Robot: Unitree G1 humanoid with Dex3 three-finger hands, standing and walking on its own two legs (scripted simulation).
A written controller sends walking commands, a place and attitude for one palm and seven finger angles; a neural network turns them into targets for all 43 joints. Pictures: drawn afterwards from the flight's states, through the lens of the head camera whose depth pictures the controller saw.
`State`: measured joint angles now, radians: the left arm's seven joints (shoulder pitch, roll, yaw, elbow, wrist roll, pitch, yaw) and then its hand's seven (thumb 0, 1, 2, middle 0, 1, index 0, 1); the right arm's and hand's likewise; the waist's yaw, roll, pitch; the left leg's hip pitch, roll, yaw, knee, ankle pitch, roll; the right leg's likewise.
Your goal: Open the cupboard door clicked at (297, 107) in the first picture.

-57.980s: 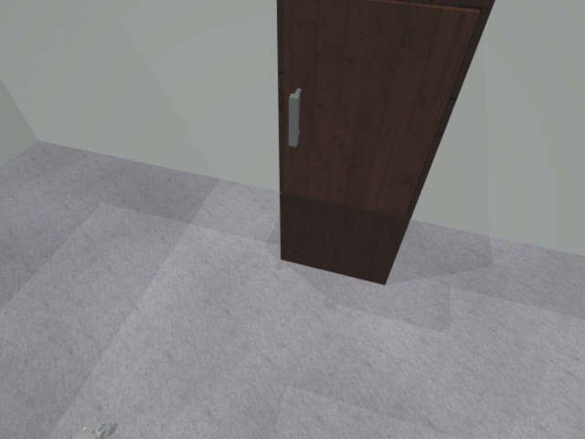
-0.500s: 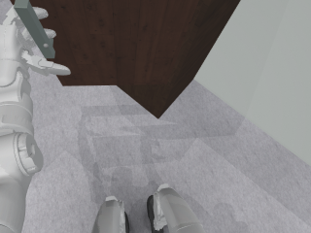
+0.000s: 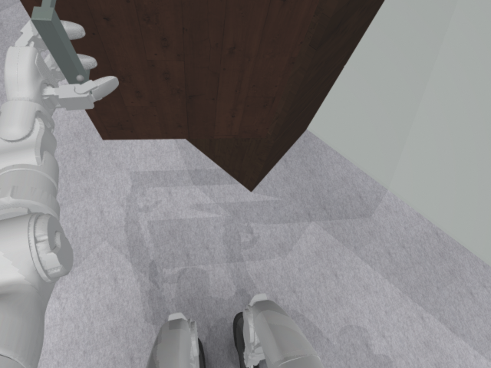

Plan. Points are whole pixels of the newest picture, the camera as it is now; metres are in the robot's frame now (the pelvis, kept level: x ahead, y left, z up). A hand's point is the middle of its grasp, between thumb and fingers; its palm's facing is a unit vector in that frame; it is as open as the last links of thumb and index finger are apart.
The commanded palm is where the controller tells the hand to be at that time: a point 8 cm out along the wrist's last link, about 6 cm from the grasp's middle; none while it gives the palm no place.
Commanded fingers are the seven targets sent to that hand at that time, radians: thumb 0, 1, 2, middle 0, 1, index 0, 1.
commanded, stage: close the thumb around the handle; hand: left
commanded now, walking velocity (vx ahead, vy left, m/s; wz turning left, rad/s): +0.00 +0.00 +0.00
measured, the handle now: (68, 48) +0.60 +0.20 +0.06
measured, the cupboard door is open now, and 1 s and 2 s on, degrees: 45 64 85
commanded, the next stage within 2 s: pull the door open along its arc in 0.32 s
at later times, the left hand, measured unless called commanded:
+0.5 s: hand (84, 79) +0.55 +0.18 +0.05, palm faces -0.02 -1.00 -0.01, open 5.6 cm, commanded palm +0.52 +0.21 +0.06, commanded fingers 0.00 0.90 0.90 -0.40 -1.35 -0.40 -1.35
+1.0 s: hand (105, 155) +0.42 +0.15 +0.06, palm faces +0.05 -1.00 +0.04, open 6.0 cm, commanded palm +0.36 +0.20 +0.06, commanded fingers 0.00 0.90 0.90 -0.40 -1.35 -0.40 -1.35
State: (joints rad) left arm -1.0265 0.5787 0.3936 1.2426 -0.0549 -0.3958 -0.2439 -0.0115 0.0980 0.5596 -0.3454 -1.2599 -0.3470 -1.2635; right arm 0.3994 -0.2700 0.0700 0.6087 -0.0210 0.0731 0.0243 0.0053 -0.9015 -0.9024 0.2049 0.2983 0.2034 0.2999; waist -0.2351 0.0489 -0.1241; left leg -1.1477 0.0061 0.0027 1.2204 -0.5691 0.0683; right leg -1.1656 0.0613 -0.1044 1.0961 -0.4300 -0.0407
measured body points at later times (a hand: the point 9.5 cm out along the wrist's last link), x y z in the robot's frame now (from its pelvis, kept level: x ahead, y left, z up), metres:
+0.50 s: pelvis +0.00 +0.00 +0.00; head +0.17 +0.03 +0.41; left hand +0.54 +0.23 +0.06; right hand -0.02 -0.26 -0.10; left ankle -0.01 +0.07 -0.64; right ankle +0.04 -0.10 -0.64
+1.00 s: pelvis +0.03 +0.00 +0.03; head +0.13 +0.01 +0.47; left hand +0.41 +0.20 +0.06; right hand +0.10 -0.25 -0.08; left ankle -0.01 +0.07 -0.64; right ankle +0.04 -0.10 -0.64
